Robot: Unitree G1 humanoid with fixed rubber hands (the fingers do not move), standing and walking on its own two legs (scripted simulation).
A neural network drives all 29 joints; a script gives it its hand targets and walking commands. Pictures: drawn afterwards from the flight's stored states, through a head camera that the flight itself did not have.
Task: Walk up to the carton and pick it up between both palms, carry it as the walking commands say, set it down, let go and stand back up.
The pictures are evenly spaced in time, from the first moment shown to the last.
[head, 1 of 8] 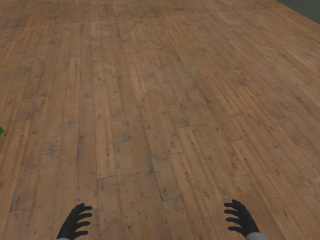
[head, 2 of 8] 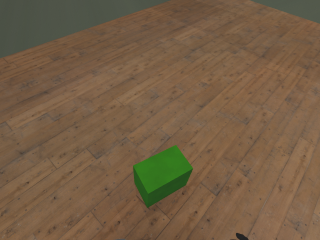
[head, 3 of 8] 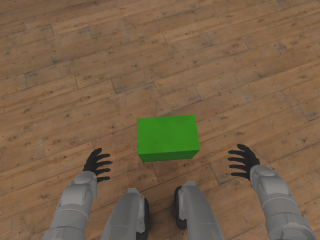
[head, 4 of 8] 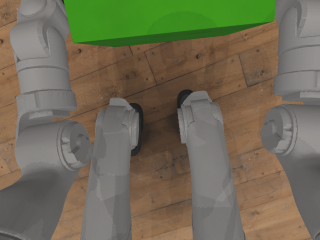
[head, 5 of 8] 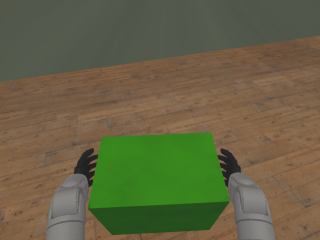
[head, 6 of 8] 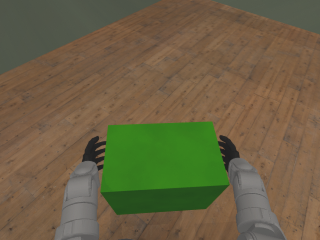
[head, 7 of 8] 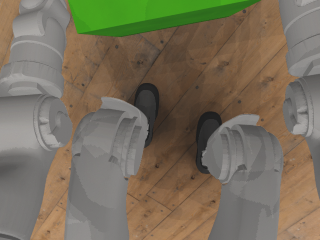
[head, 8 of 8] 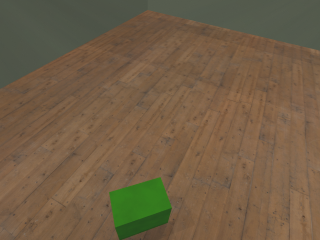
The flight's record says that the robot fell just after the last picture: no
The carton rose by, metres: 0.68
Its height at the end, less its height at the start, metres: +0.00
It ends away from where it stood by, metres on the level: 0.53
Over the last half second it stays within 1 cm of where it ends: yes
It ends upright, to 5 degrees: yes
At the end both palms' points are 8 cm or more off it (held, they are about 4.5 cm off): yes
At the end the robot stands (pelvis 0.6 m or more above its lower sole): yes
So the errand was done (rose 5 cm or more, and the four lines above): yes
